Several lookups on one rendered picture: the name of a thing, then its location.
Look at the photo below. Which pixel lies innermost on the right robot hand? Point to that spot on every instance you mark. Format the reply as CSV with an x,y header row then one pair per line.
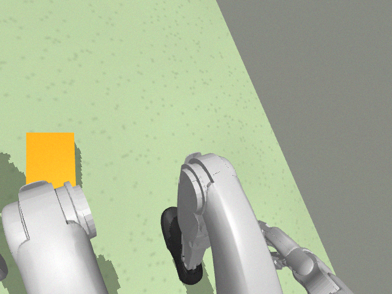
x,y
276,238

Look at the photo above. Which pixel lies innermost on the right robot arm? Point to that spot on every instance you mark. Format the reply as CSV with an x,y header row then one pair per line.
x,y
313,274

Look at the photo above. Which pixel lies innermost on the right robot foot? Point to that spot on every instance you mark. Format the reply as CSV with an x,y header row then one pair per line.
x,y
172,236

